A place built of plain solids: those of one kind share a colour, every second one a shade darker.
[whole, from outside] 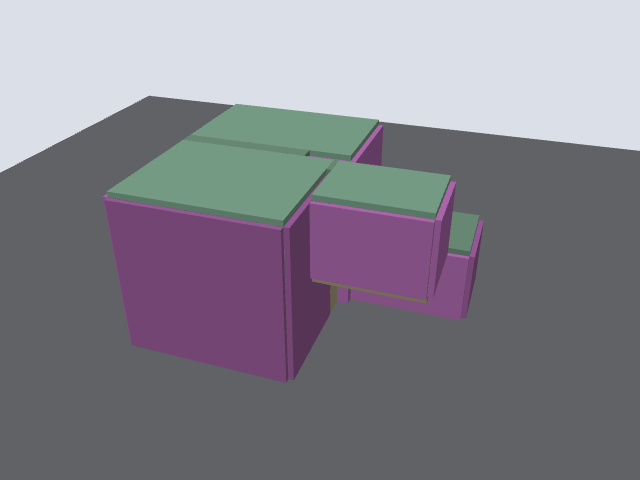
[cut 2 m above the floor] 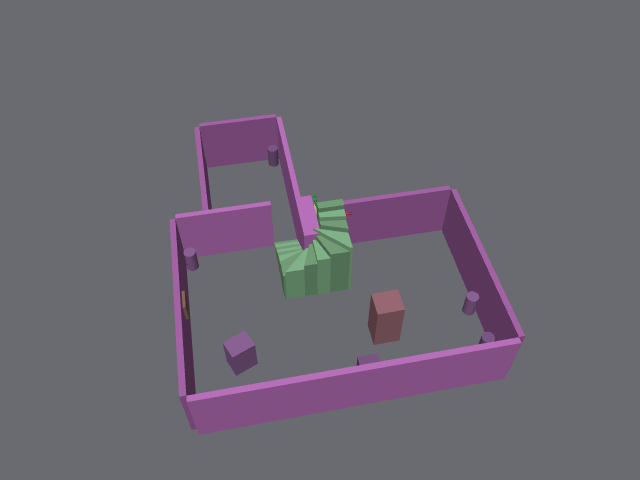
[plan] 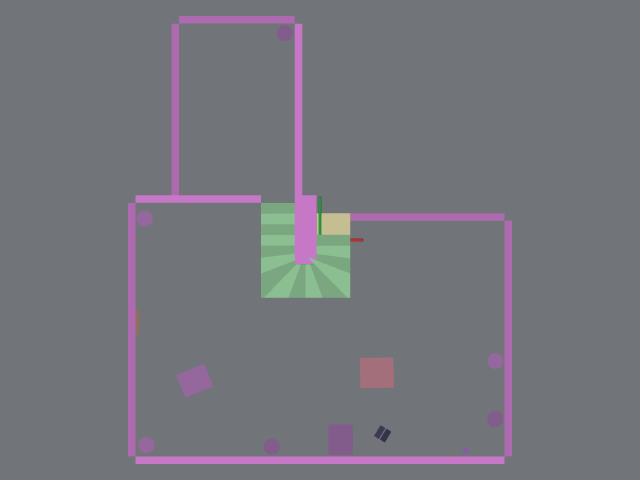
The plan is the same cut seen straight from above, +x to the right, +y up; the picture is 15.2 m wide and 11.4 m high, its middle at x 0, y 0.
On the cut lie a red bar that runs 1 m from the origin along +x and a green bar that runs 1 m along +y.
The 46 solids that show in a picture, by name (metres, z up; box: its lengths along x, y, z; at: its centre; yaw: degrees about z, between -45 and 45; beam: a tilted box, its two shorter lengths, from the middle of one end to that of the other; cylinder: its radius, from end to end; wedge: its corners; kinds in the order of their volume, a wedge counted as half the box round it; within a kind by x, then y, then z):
{
 "wall_1": {"box": [0.18, 6.02, 5.51], "at": [-4.47, -2.13, 2.7]},
 "wall_2": {"box": [0.18, 4.08, 2.63], "at": [-3.44, 3.1, 1.26]},
 "wall_3": {"box": [2.98, 0.18, 5.51], "at": [-2.89, 0.97, 2.7]},
 "wall_4": {"box": [2.75, 0.18, 2.63], "at": [-1.98, 5.23, 1.26]},
 "wall_5": {"box": [0.8, 0.18, 2.88], "at": [-1.0, 0.97, 4.02]},
 "wall_6": {"box": [0.18, 4.08, 2.63], "at": [-0.51, 3.1, 1.26]},
 "wall_7": {"box": [0.52, 1.63, 5.76], "at": [-0.34, 0.24, 2.58]},
 "wall_8": {"box": [8.76, 0.18, 5.51], "at": [0.0, -5.23, 2.7]},
 "wall_9": {"box": [2.7, 0.18, 2.62], "at": [1.27, 4.37, 4.15]},
 "wall_10": {"box": [3.66, 0.18, 5.51], "at": [2.55, 0.55, 2.7]},
 "wall_11": {"box": [0.18, 3.64, 2.62], "at": [2.71, 2.46, 4.15]},
 "wall_12": {"box": [0.18, 5.6, 5.51], "at": [4.47, -2.34, 2.7]},
 "roof_1": {"box": [3.78, 6.02, 0.2], "at": [-2.49, -2.13, 5.56]},
 "roof_2": {"box": [2.75, 4.08, 0.2], "at": [-1.98, 3.1, 2.68]},
 "roof_3": {"box": [0.52, 4.57, 0.2], "at": [-0.34, -2.86, 5.56]},
 "roof_4": {"box": [0.8, 0.18, 0.2], "at": [0.32, 0.55, 5.56]},
 "roof_5": {"box": [2.7, 3.64, 0.2], "at": [1.27, 2.46, 5.56]},
 "roof_6": {"box": [4.46, 5.6, 0.2], "at": [2.15, -2.34, 5.56]},
 "tread_1": {"wedge": [[-1.4, -1.37, -0.05], [-1.4, -1.37, 1.22], [-1.4, -0.79, -0.05], [-1.4, -0.79, 1.22], [-1.33, -1.37, -0.05], [-1.33, -1.37, 1.22], [-0.39, -0.41, -0.05], [-0.39, -0.41, 1.22]]},
 "tread_2": {"wedge": [[-1.4, -0.8, -0.05], [-1.4, -0.8, 1.04], [-1.4, -0.42, -0.05], [-1.4, -0.42, 1.04], [-0.6, -0.49, -0.05], [-0.6, -0.49, 1.04], [-0.6, -0.33, -0.05], [-0.6, -0.33, 1.04]]},
 "tread_3": {"wedge": [[-1.4, -0.42, -0.05], [-1.4, -0.42, 0.87], [-1.4, -0.13, -0.05], [-1.4, -0.13, 0.87], [-0.6, -0.33, -0.05], [-0.6, -0.33, 0.87], [-0.6, -0.13, -0.05], [-0.6, -0.13, 0.87]]},
 "tread_4": {"wedge": [[-1.4, -0.13, -0.05], [-1.4, -0.13, 0.69], [-1.4, 0.12, -0.05], [-1.4, 0.12, 0.69], [-0.6, -0.13, -0.05], [-0.6, -0.13, 0.69], [-0.6, 0.12, -0.05], [-0.6, 0.12, 0.69]]},
 "tread_5": {"wedge": [[-1.4, 0.12, -0.05], [-1.4, 0.12, 0.51], [-1.4, 0.37, -0.05], [-1.4, 0.37, 0.51], [-0.6, 0.12, -0.05], [-0.6, 0.12, 0.51], [-0.6, 0.38, -0.05], [-0.6, 0.38, 0.51]]},
 "tread_6": {"wedge": [[-1.4, 0.37, -0.05], [-1.4, 0.37, 0.34], [-1.4, 0.63, -0.05], [-1.4, 0.63, 0.34], [-0.6, 0.37, -0.05], [-0.6, 0.37, 0.34], [-0.6, 0.63, -0.05], [-0.6, 0.63, 0.34]]},
 "tread_7": {"wedge": [[-1.4, 0.62, -0.05], [-1.4, 0.62, 0.16], [-1.4, 0.88, -0.05], [-1.4, 0.88, 0.16], [-0.6, 0.62, -0.05], [-0.6, 0.62, 0.16], [-0.6, 0.88, -0.05], [-0.6, 0.88, 0.16]]},
 "tread_8": {"wedge": [[-1.33, -1.37, -0.05], [-1.33, -1.37, 1.4], [-0.75, -1.37, -0.05], [-0.75, -1.37, 1.4], [-0.55, -0.57, -0.05], [-0.55, -0.57, 1.4], [-0.45, -0.57, -0.05], [-0.45, -0.57, 1.4]]},
 "tread_9": {"wedge": [[-0.75, -1.37, -0.05], [-0.75, -1.37, 1.57], [-0.45, -0.57, -0.05], [-0.45, -0.57, 1.57], [-0.34, -1.37, -0.05], [-0.34, -1.37, 1.57], [-0.34, -0.57, -0.05], [-0.34, -0.57, 1.57]]},
 "tread_10": {"wedge": [[-0.34, -1.37, -0.05], [-0.34, -1.37, 1.74], [-0.34, -0.57, -0.05], [-0.34, -0.57, 1.74], [-0.24, -0.57, -0.05], [-0.24, -0.57, 1.74], [0.06, -1.37, -0.05], [0.06, -1.37, 1.74]]},
 "tread_11": {"wedge": [[-0.3, -0.4, -0.05], [-0.3, -0.4, 2.11], [0.65, -1.37, -0.05], [0.65, -1.37, 2.1], [0.72, -1.37, -0.05], [0.72, -1.37, 2.1], [0.72, -0.79, -0.05], [0.72, -0.79, 2.1]]},
 "tread_12": {"wedge": [[-0.24, -0.57, -0.05], [-0.24, -0.57, 1.92], [-0.13, -0.57, -0.05], [-0.13, -0.57, 1.92], [0.06, -1.37, -0.05], [0.06, -1.37, 1.93], [0.65, -1.37, -0.05], [0.65, -1.37, 1.92]]},
 "tread_13": {"wedge": [[-0.08, -0.49, -0.05], [-0.08, -0.49, 2.29], [-0.08, -0.33, -0.05], [-0.08, -0.33, 2.29], [0.72, -0.8, -0.05], [0.72, -0.8, 2.29], [0.72, -0.43, -0.05], [0.72, -0.43, 2.29]]},
 "tread_14": {"wedge": [[-0.08, -0.33, -0.05], [-0.08, -0.33, 2.46], [-0.08, -0.13, -0.05], [-0.08, -0.13, 2.46], [0.72, -0.43, -0.05], [0.72, -0.43, 2.46], [0.72, -0.14, -0.05], [0.72, -0.14, 2.46]]},
 "tread_15": {"wedge": [[-0.08, -0.14, -0.05], [-0.08, -0.14, 2.64], [-0.08, 0.12, -0.05], [-0.08, 0.12, 2.64], [0.72, -0.14, -0.05], [0.72, -0.14, 2.64], [0.72, 0.12, -0.05], [0.72, 0.12, 2.64]]},
 "floor_1": {"box": [0.8, 0.52, 2.89], "at": [0.32, 0.38, 1.39]},
 "floor_2": {"box": [2.7, 3.64, 0.23], "at": [1.27, 2.46, 2.73]},
 "bin_1": {"cylinder": 0.19, "from": [-4.17, 0.51, 0.0], "to": [-4.17, 0.51, 0.75]},
 "bin_2": {"cylinder": 0.19, "from": [-4.12, -4.87, 0.0], "to": [-4.12, -4.87, 0.62]},
 "bin_3": {"box": [0.72, 0.58, 1.11], "at": [-2.97, -3.35, 0.51], "yaw": 22.6},
 "bin_4": {"cylinder": 0.19, "from": [-1.15, -4.91, 0.0], "to": [-1.15, -4.91, 0.75]},
 "bin_5": {"cylinder": 0.19, "from": [-0.84, 4.91, 0.0], "to": [-0.84, 4.91, 0.75]},
 "bin_6": {"box": [0.58, 0.72, 1.11], "at": [0.49, -4.74, 0.51]},
 "bin_7": {"cylinder": 0.19, "from": [4.16, -4.25, 0.0], "to": [4.16, -4.25, 0.62]},
 "bin_8": {"cylinder": 0.19, "from": [4.17, -2.87, 0.0], "to": [4.17, -2.87, 0.75]},
 "cage_trolley_1": {"box": [0.8, 0.72, 1.71], "at": [1.35, -3.15, 0.81], "yaw": 1.0},
 "sign_1": {"wedge": [[1.28, -4.65, 0.0], [1.4, -4.72, 0.62], [1.42, -4.74, 0.62], [1.44, -4.4, 0.0], [1.54, -4.81, 0.0], [1.55, -4.47, 0.62], [1.58, -4.48, 0.62], [1.69, -4.55, 0.0]]},
 "cabinet_1": {"box": [0.09, 0.58, 0.61], "at": [-4.34, -1.95, 1.35]}
}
